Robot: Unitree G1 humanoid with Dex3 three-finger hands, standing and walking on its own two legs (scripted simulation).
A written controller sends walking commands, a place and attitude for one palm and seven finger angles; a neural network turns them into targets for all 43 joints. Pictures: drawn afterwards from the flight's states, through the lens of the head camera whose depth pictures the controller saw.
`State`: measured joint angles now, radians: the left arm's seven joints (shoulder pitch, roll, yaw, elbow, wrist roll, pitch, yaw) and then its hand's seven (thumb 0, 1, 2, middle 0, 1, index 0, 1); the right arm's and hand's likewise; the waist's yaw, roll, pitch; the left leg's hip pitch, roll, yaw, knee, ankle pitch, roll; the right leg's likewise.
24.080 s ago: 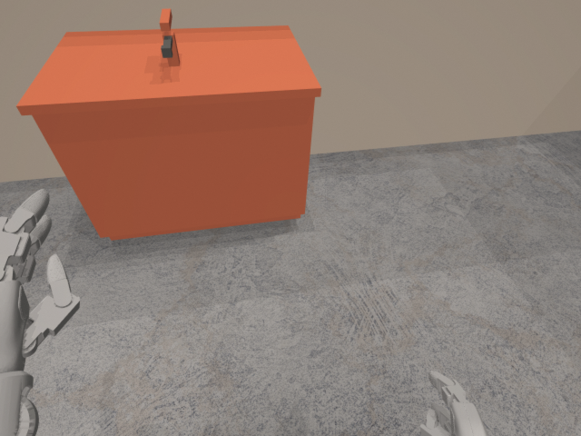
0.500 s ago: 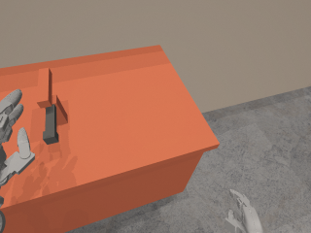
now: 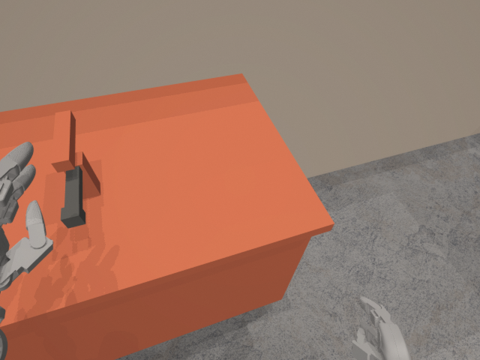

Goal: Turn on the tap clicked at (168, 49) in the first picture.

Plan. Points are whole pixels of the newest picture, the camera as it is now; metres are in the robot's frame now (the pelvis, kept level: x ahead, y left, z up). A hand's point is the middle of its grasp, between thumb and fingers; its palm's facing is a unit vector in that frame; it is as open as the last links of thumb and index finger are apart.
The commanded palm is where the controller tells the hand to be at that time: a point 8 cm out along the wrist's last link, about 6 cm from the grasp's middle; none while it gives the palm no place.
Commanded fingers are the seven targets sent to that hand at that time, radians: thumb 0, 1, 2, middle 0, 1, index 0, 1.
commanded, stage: shuffle to correct the standing spot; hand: left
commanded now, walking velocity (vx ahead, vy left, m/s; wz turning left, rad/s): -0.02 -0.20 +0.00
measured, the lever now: (73, 216) +0.32 +0.30 +0.04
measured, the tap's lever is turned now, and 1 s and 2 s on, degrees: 0 0 0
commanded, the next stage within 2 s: none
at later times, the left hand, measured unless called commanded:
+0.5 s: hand (55, 238) +0.22 +0.23 +0.17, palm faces +0.31 -0.86 -0.42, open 7.4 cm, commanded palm +0.16 +0.27 +0.18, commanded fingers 0.00 0.90 0.90 -0.20 -0.30 -0.20 -0.30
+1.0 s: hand (50, 240) +0.22 +0.24 +0.17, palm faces +0.32 -0.85 -0.42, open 7.4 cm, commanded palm +0.16 +0.28 +0.18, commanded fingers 0.00 0.90 0.90 -0.20 -0.30 -0.20 -0.30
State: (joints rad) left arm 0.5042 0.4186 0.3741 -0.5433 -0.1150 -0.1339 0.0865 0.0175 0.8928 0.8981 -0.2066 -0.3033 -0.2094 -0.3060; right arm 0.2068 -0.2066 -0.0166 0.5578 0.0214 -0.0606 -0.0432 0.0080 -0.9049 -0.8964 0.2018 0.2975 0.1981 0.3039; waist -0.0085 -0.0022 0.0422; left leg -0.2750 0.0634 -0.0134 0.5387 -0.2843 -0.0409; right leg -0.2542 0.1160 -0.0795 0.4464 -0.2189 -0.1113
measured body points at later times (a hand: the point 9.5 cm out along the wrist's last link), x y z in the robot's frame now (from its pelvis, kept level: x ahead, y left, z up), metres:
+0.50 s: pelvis +0.00 -0.01 +0.00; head +0.04 +0.00 +0.45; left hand +0.20 +0.28 +0.19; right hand +0.17 -0.24 -0.08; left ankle +0.00 +0.15 -0.73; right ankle +0.01 -0.04 -0.73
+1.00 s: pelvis +0.00 -0.01 +0.00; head +0.03 +0.00 +0.45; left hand +0.20 +0.28 +0.19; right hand +0.17 -0.24 -0.08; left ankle +0.00 +0.15 -0.73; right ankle +0.01 -0.04 -0.73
